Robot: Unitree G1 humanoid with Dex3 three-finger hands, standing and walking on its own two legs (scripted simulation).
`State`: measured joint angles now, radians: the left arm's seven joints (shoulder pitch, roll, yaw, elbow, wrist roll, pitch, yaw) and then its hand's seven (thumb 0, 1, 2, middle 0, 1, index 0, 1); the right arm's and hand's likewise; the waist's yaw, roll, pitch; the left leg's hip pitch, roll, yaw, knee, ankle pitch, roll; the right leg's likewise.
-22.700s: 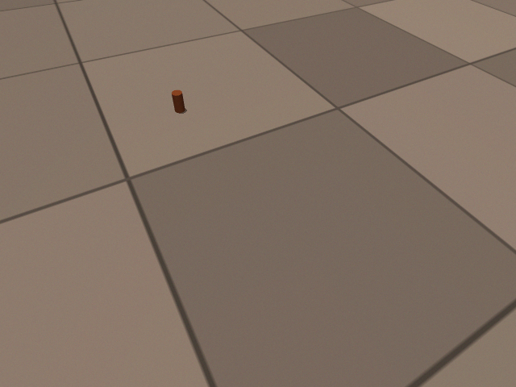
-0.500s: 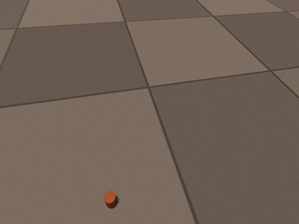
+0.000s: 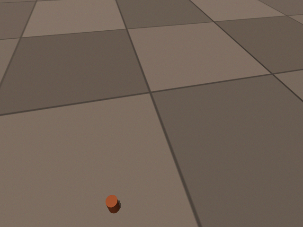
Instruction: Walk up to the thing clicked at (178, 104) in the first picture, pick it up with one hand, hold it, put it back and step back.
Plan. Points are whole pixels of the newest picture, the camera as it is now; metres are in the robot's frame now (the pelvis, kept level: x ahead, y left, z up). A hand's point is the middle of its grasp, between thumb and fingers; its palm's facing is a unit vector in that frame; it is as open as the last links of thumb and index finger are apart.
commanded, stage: walk up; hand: left
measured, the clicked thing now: (112, 204) +0.38 +0.22 -0.72
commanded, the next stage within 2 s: none
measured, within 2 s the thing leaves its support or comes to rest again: neither
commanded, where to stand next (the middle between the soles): +0.03 -0.02 m, yaw -1 degrees
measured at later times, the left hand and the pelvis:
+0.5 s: hand out of the picture +0.08 +0.25 -0.16, palm faces -0.01 -0.94 -0.33, open 7.4 cm; pelvis +0.00 +0.00 +0.00, yaw -1 degrees
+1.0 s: hand out of the picture +0.00 +0.21 -0.15, palm faces -0.03 -0.90 -0.44, open 7.4 cm; pelvis -0.02 -0.06 -0.02, yaw -3 degrees
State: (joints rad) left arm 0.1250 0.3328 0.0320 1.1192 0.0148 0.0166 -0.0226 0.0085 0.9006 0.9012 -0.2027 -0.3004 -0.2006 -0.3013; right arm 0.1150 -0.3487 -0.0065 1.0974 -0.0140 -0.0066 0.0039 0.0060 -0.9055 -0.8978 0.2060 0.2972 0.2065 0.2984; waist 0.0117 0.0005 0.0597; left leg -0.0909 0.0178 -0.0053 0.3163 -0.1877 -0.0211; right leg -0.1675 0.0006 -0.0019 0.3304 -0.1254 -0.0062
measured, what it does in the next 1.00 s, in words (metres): steps on the spot: right foot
